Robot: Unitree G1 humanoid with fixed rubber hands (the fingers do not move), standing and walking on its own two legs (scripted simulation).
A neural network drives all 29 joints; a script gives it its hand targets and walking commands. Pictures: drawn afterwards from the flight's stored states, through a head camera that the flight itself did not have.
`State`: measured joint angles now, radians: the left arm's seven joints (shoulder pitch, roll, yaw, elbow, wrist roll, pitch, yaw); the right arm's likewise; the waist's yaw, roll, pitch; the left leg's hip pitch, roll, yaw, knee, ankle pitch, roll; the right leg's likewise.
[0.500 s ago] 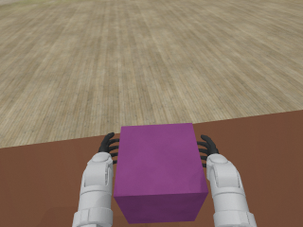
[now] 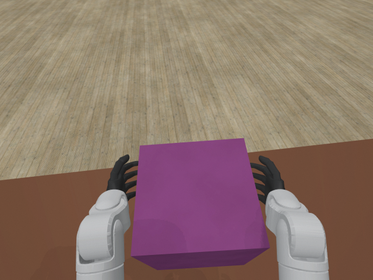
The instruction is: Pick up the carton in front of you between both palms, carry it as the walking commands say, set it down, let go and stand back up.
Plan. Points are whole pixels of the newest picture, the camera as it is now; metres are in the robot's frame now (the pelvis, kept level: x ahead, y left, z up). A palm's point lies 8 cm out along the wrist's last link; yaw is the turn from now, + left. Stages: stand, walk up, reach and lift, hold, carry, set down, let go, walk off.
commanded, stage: carry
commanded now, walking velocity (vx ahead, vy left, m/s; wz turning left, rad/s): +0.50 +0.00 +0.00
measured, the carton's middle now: (196, 210) +0.27 +0.00 +0.02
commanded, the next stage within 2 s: none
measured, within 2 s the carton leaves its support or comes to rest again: neither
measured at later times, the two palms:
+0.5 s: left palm (127, 120) +0.52 +0.18 +0.07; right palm (232, 115) +0.53 -0.12 +0.07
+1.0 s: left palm (143, 57) +0.88 +0.18 +0.09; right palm (219, 57) +0.89 -0.12 +0.08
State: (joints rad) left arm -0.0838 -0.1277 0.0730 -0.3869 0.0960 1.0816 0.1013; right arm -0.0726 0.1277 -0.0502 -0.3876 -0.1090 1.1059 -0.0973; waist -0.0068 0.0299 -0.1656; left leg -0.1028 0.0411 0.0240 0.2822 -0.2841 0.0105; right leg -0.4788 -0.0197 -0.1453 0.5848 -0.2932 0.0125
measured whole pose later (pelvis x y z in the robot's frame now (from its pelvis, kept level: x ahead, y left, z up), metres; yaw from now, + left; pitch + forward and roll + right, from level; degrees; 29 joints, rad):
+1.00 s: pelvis +0.63 +0.02 -0.04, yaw +3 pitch +2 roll +0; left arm -0.14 -0.13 0.09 -0.44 0.05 1.15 0.14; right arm -0.13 0.12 -0.08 -0.44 -0.04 1.17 -0.16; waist 0.00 0.02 -0.10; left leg 0.05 0.07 0.19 0.48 -0.53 -0.03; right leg -0.52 -0.05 -0.21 0.56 -0.09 -0.07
